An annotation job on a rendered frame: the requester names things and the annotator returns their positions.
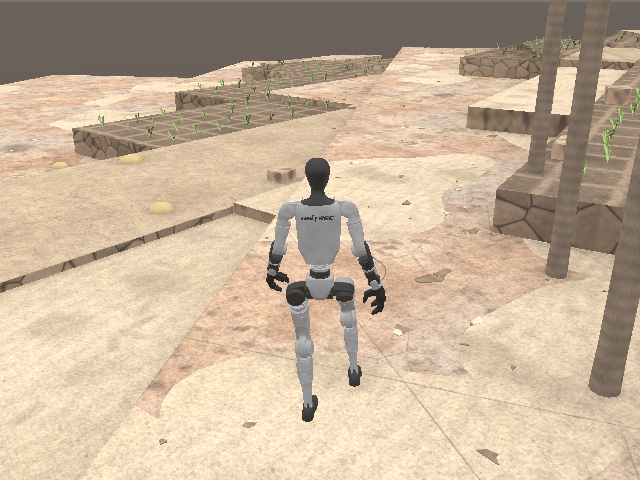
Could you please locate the left robot upper arm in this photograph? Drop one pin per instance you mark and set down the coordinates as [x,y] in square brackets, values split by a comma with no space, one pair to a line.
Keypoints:
[286,212]

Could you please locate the right robot upper arm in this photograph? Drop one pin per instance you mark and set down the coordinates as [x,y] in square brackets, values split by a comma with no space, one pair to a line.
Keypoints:
[350,211]

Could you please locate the robot right forearm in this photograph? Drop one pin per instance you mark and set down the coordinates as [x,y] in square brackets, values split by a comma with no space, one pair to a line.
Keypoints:
[369,269]

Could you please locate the robot left forearm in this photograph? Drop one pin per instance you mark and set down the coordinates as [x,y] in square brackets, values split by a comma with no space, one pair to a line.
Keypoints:
[274,262]

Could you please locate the robot right hand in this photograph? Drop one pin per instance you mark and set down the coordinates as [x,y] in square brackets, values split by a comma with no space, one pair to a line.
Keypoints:
[379,301]

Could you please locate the humanoid robot torso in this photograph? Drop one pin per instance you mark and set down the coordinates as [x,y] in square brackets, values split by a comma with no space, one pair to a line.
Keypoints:
[318,233]

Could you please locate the robot left hand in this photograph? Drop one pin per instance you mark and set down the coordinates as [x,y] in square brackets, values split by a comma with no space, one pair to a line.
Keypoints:
[280,277]

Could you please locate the left robot thigh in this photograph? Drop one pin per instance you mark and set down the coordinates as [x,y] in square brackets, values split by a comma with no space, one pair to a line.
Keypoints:
[299,308]

